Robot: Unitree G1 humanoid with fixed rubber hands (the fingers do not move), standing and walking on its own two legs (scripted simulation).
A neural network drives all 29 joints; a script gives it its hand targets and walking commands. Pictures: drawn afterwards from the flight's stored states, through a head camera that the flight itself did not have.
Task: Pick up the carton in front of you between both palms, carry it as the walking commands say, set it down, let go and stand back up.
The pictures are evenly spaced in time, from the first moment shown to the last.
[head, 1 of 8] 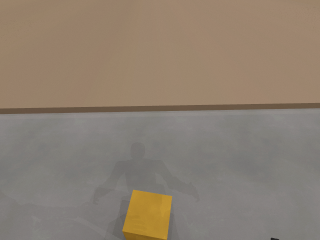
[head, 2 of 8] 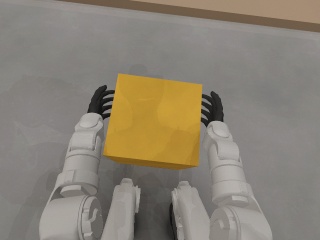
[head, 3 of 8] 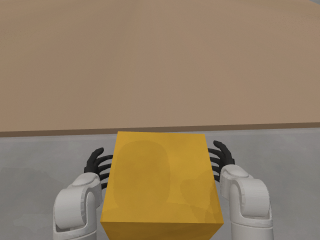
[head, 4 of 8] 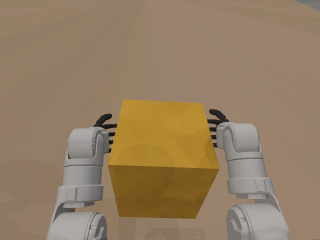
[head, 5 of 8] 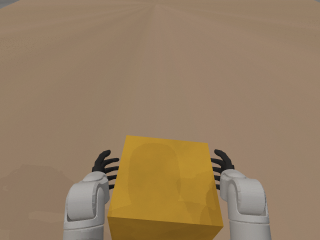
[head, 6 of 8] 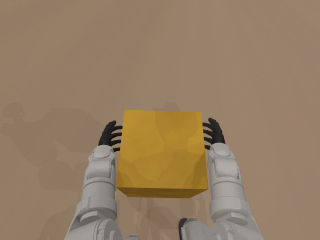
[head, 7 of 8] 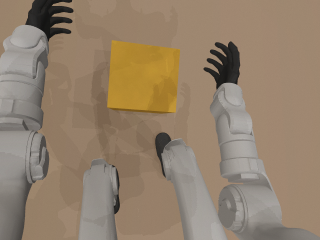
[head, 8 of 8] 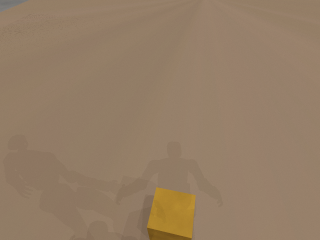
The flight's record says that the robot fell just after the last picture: no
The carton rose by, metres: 0.81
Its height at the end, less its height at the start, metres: +0.07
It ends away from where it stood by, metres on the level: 2.83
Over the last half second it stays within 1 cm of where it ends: yes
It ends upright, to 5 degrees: yes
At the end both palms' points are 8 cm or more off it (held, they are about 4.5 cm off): yes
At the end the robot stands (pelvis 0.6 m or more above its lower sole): yes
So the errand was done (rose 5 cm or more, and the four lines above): yes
